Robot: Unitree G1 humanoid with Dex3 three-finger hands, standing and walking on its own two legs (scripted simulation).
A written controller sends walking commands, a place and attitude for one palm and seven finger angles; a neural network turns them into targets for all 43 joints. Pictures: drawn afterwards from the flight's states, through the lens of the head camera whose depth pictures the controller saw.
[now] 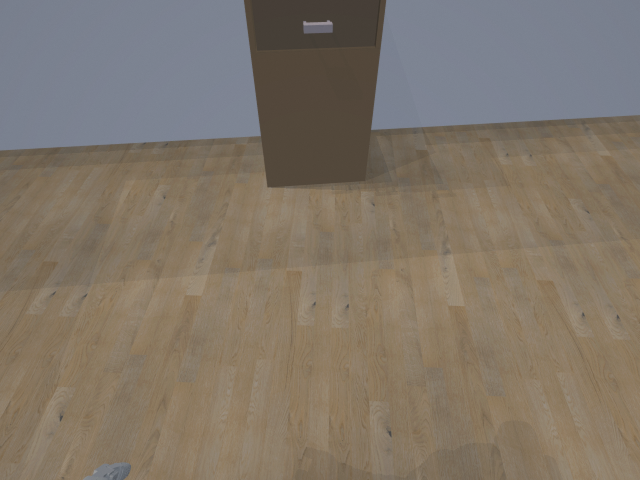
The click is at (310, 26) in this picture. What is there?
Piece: drawer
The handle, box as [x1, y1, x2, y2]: [303, 20, 332, 33]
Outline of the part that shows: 332,23 329,20 327,20 326,22 307,23 303,21 303,31 304,33 332,32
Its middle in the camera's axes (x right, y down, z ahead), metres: -0.02 -0.74 +1.35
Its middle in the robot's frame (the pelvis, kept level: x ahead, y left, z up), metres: +1.51 +0.09 -0.03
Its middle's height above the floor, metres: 0.74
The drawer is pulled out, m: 0.00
